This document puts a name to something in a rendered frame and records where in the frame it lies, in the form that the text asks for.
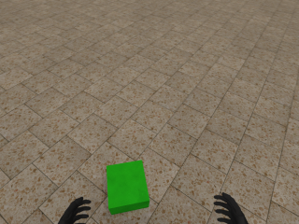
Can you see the robot left hand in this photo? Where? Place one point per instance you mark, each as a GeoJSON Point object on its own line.
{"type": "Point", "coordinates": [70, 214]}

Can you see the robot right hand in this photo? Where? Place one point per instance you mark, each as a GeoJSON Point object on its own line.
{"type": "Point", "coordinates": [234, 211]}

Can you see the carton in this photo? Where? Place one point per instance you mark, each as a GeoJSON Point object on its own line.
{"type": "Point", "coordinates": [127, 188]}

